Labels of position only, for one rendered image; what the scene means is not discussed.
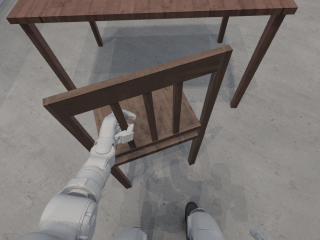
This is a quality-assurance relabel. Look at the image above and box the robot left forearm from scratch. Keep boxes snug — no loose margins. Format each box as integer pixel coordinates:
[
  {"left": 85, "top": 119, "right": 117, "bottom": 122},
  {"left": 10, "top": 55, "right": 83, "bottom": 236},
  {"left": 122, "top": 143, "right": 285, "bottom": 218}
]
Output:
[{"left": 38, "top": 137, "right": 116, "bottom": 232}]

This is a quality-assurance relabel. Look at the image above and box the left robot thigh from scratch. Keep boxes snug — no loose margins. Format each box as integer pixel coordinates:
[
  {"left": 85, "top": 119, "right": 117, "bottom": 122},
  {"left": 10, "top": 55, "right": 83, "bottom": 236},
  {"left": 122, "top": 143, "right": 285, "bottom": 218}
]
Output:
[{"left": 114, "top": 227, "right": 147, "bottom": 240}]

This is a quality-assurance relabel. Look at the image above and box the robot left upper arm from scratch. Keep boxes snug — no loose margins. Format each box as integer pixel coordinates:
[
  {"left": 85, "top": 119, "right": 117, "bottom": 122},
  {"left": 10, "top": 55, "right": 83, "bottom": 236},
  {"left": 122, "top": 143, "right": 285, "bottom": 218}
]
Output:
[{"left": 15, "top": 193, "right": 98, "bottom": 240}]

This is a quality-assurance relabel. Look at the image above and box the chair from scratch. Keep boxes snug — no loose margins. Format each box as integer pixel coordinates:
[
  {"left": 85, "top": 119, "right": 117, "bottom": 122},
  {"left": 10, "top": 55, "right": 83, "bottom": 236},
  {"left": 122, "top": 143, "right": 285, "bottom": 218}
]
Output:
[{"left": 42, "top": 44, "right": 233, "bottom": 189}]

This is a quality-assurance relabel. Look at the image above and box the robot thigh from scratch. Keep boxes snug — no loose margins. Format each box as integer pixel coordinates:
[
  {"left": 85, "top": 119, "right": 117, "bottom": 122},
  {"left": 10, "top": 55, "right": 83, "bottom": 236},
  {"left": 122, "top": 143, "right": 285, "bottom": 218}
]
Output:
[
  {"left": 187, "top": 212, "right": 225, "bottom": 240},
  {"left": 114, "top": 227, "right": 147, "bottom": 240}
]

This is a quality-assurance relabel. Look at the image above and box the right robot thigh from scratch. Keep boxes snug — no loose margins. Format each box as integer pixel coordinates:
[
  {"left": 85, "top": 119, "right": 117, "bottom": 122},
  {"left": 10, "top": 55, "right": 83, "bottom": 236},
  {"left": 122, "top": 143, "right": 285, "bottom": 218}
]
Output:
[{"left": 187, "top": 212, "right": 225, "bottom": 240}]

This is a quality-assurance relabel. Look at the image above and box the robot left hand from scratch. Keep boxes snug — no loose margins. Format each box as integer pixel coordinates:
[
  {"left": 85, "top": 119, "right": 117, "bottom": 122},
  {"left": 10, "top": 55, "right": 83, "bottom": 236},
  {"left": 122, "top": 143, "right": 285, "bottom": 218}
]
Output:
[{"left": 99, "top": 109, "right": 136, "bottom": 145}]

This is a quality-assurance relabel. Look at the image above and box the robot right hand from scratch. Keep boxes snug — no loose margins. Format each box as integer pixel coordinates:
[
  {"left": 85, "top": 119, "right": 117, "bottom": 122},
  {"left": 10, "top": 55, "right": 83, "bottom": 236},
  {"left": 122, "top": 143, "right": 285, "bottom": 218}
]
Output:
[{"left": 249, "top": 228, "right": 270, "bottom": 240}]

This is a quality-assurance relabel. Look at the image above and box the table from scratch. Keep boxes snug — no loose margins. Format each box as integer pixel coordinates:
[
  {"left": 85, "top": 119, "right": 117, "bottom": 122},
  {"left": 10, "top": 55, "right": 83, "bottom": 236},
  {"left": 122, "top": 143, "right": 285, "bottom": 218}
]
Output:
[{"left": 6, "top": 0, "right": 298, "bottom": 108}]

